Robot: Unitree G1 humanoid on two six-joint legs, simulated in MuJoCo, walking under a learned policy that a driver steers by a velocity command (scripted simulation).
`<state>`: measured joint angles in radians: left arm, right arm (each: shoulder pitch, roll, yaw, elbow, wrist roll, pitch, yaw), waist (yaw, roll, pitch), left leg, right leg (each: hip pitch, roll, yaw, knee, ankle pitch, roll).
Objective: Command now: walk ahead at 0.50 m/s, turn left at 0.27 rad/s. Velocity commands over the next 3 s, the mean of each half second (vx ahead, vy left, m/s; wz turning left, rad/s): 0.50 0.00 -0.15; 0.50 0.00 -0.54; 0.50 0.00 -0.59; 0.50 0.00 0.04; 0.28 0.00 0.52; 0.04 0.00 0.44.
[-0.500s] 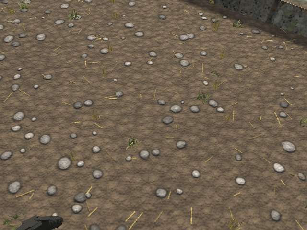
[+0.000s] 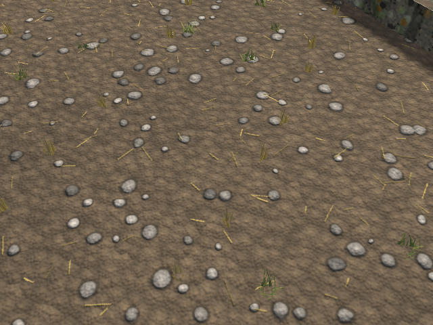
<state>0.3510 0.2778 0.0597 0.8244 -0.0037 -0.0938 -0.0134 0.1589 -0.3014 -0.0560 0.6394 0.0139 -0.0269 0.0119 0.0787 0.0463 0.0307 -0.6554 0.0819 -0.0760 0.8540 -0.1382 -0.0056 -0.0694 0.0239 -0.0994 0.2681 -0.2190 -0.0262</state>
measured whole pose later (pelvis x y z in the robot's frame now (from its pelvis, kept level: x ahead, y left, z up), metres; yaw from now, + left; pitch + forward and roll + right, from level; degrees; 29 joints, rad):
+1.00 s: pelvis +0.53 -0.06 +0.00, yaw -26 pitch +2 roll +1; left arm 0.32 0.28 0.06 0.73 -0.02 -0.05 0.00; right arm 0.07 -0.30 -0.06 0.71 -0.01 -0.09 0.00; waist 0.06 0.03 0.04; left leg -0.66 0.10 -0.10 0.78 -0.08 -0.07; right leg -0.17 0.10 0.10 0.34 -0.19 -0.09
